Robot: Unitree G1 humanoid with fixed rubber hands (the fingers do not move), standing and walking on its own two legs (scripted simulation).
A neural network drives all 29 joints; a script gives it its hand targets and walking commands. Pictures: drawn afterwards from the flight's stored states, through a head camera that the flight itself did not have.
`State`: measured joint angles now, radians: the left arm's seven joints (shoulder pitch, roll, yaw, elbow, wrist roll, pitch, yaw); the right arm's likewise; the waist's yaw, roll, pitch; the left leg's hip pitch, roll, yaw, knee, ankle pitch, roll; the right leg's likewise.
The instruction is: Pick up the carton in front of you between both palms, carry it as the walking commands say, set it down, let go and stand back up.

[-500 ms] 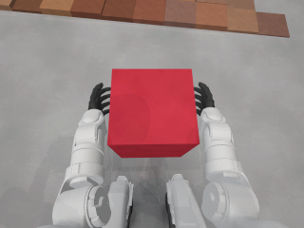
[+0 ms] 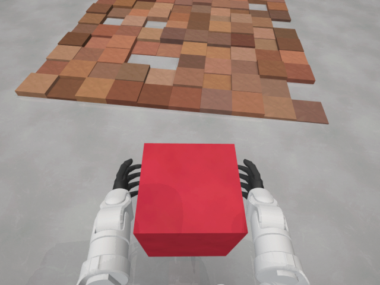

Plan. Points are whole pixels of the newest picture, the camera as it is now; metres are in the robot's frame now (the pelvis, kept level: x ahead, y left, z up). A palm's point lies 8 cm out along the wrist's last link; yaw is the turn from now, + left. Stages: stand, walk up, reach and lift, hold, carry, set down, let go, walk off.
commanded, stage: reach and lift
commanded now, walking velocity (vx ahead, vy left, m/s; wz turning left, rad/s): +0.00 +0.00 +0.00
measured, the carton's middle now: (188, 204) +0.32 +0.00 -0.08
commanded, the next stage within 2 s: hold in 1.20 s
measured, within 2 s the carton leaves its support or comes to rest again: neither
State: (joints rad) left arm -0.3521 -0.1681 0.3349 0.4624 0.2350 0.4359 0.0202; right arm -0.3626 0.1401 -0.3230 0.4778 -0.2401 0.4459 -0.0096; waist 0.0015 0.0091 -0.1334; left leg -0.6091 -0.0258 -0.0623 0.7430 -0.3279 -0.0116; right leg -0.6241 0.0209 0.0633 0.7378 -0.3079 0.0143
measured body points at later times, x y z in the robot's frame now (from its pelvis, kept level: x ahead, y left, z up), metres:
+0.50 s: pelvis -0.01 +0.00 +0.03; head -0.02 +0.00 +0.48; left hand +0.31 +0.15 +0.05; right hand +0.31 -0.15 +0.05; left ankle +0.02 +0.13 -0.71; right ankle +0.03 -0.13 -0.71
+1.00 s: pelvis +0.02 +0.00 +0.04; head -0.01 +0.00 +0.48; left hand +0.32 +0.15 +0.06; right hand +0.32 -0.15 +0.06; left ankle +0.02 +0.13 -0.71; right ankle +0.03 -0.13 -0.71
